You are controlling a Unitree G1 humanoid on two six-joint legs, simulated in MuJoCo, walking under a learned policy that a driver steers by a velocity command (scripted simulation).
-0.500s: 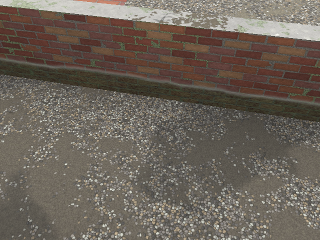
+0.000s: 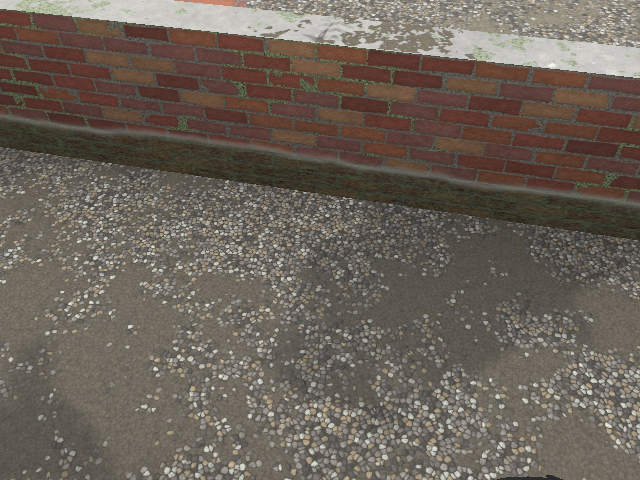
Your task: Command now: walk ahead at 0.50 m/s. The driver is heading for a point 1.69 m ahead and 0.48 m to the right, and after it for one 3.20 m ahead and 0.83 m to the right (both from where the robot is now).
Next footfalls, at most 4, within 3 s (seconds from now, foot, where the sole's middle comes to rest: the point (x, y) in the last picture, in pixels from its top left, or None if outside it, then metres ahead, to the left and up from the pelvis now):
none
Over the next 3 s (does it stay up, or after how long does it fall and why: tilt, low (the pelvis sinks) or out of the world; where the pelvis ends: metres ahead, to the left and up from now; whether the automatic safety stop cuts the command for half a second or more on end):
stays up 0.00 0.01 0.00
